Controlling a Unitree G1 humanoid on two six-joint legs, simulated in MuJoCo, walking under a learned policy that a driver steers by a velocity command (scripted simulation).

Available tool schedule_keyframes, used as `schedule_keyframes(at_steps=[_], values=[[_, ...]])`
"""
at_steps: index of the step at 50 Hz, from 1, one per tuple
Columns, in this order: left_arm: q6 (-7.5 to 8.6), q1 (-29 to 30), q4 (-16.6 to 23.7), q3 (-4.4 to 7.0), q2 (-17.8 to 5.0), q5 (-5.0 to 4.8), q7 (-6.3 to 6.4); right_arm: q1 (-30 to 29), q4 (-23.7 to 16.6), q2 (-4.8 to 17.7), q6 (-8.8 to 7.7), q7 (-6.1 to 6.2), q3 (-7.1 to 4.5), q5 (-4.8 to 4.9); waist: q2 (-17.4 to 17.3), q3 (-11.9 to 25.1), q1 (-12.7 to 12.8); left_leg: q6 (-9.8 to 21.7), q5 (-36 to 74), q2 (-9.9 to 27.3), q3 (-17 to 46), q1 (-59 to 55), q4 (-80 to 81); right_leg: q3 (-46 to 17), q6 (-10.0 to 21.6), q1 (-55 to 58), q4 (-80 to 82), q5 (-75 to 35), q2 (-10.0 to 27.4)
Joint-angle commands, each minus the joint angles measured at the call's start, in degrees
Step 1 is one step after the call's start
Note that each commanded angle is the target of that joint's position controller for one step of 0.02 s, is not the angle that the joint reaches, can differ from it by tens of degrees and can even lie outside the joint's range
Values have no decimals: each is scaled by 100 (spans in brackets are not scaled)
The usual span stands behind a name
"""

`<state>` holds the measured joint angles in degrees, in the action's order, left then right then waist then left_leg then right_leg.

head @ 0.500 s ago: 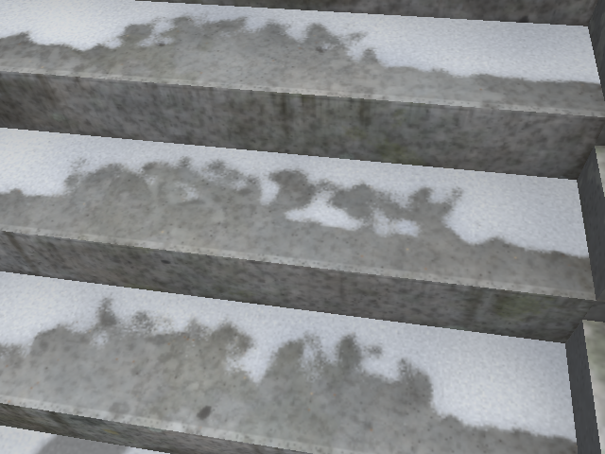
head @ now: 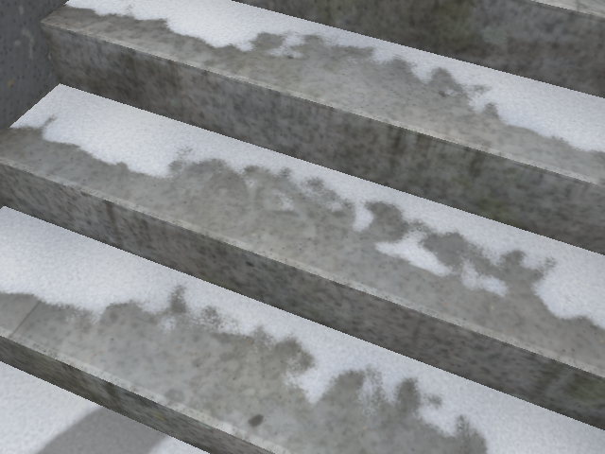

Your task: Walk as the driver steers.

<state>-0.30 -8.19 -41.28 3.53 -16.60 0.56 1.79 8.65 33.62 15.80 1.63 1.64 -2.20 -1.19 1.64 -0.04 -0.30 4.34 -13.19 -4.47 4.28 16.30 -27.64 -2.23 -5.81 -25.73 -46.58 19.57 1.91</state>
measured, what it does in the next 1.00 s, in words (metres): steps on the spot: right foot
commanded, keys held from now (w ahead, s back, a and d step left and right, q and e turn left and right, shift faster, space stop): no key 1.00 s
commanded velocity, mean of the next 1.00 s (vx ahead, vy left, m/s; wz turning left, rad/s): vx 0.00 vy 0.00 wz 0.05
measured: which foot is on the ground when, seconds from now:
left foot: down 0.00-1.00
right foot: up 0.00-0.08, down 0.10-1.00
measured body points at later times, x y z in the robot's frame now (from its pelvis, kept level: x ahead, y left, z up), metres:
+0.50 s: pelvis +0.01 -0.03 -0.01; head +0.02 -0.03 +0.44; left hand +0.17 +0.22 -0.10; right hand +0.16 -0.28 -0.10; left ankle +0.01 +0.08 -0.74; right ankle +0.00 -0.15 -0.74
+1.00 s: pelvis +0.01 -0.04 -0.01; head +0.02 -0.04 +0.44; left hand +0.15 +0.21 -0.11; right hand +0.17 -0.28 -0.10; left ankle +0.01 +0.08 -0.74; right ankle +0.00 -0.15 -0.74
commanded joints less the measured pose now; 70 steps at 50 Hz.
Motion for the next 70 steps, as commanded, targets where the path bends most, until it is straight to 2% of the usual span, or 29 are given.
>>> schedule_keyframes(at_steps=[1,3,4,5,6,7,8,9,10,13,16,23,35,70], values=[[111,277,452,107,-495,-40,-18,43,-220,821,-93,-25,-230,-15,-1007,402,-164,974,1899,1534,1444,-587,636,-12,86,320,687,328,3],[160,194,419,87,-435,-42,-35,-77,-166,711,-113,-37,-184,34,-918,378,-39,882,1980,1427,1515,-646,517,24,188,701,1632,-98,-41],[203,78,367,62,-395,2,-54,-108,-132,645,-117,-31,-157,64,-791,419,81,720,1949,1327,1483,-564,476,17,283,1163,2383,-920,-25],[239,28,372,62,-506,79,-56,42,-103,563,-158,-27,-126,41,-598,553,50,461,1600,1197,1446,-374,477,-199,399,1732,2593,-1683,216],[248,-33,415,105,-799,137,-44,222,-82,503,-220,-46,-105,-66,-128,719,-112,208,973,909,1161,-74,247,-527,599,2248,2332,-2858,684],[251,151,286,162,-915,73,-79,379,-71,488,-263,-72,-125,-79,549,676,-373,-5,360,511,650,-98,384,-538,869,1955,2090,-2600,675],[276,268,374,78,-506,43,-123,141,-10,549,-268,-73,-114,-125,401,620,-156,-130,163,450,563,-264,345,-438,871,1757,2184,-1969,503],[304,280,374,49,-401,64,-137,-71,-47,565,-249,-70,-137,-79,368,513,-60,-132,183,419,539,-216,285,-361,770,1677,2209,-1627,410],[335,283,372,44,-428,87,-144,-134,-46,515,-208,-56,-134,-45,329,437,-43,-92,306,449,570,-223,270,-317,691,1588,2216,-1493,344],[425,228,365,28,-436,96,-173,-92,-95,475,-109,-72,-146,-46,214,317,-53,-5,445,455,633,-261,250,-266,656,1427,2178,-1361,293],[419,209,386,-21,-345,53,-160,-17,-58,408,-96,-84,-143,-15,83,260,-4,-26,541,481,654,-241,219,-226,649,1425,2119,-1261,245],[421,174,388,-81,-299,55,-169,103,-55,311,-109,-71,-156,-5,-213,220,-8,-102,652,481,645,-327,175,-218,677,1344,2085,-1099,176],[459,103,269,-111,-175,30,-213,148,-185,262,-112,-6,-188,-3,-174,236,-16,-141,920,512,647,-516,85,-195,682,1253,2074,-1127,109],[512,-6,-91,-91,-60,1,-259,359,-359,68,-150,66,-241,27,-189,179,1,-273,1036,500,558,-617,2,-233,781,1147,2101,-1051,54]])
